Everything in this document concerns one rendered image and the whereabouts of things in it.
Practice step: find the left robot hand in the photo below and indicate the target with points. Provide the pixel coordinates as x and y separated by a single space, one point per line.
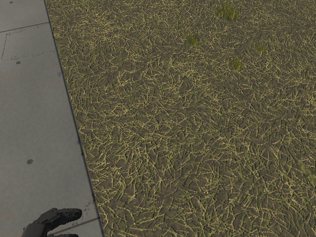
50 220

